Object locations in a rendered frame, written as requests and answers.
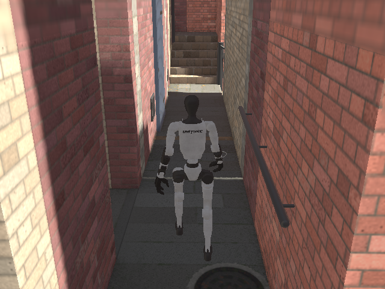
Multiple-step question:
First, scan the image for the left robot thigh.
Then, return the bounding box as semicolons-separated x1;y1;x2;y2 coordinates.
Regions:
173;167;185;202

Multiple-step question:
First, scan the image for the robot right upper arm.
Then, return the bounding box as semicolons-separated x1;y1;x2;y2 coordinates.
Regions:
205;121;220;152

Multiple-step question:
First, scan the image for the right robot foot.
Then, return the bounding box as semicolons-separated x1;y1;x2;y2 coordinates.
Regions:
203;245;212;261

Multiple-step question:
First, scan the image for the left robot hand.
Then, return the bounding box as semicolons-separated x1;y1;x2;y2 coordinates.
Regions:
155;177;169;195

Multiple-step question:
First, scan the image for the robot left upper arm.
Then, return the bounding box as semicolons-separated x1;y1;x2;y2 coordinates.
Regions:
165;121;180;156

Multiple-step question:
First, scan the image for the robot right forearm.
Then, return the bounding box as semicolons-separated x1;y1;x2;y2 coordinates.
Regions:
214;144;223;164

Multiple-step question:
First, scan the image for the robot left forearm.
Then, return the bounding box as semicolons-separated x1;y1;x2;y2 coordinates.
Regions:
157;147;170;178

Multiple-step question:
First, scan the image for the right robot hand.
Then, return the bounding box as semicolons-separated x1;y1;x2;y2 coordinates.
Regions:
209;161;223;172

